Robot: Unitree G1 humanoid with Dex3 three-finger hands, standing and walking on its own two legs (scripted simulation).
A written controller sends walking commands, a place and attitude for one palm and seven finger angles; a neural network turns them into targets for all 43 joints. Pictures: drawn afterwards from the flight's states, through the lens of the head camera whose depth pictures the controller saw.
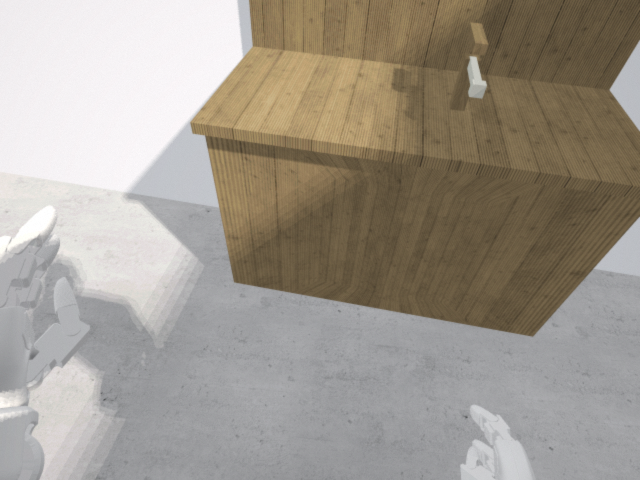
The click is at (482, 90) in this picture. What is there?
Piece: tap's lever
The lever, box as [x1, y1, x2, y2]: [468, 79, 486, 98]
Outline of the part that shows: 472,79 468,91 469,96 481,98 486,86 485,81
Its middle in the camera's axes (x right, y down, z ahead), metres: +0.33 -0.32 +0.82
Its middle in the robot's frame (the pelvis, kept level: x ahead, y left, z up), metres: +0.86 -0.27 +0.11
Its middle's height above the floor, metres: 0.89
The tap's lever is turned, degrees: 0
